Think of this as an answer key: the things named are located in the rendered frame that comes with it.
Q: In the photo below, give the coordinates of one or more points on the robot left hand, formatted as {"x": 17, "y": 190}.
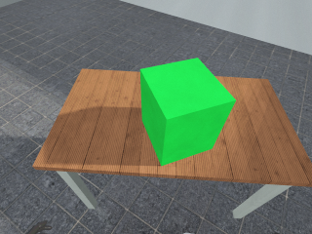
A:
{"x": 40, "y": 226}

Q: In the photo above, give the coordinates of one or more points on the table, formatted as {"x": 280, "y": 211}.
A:
{"x": 99, "y": 130}

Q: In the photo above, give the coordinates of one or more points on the carton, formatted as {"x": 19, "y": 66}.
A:
{"x": 183, "y": 108}

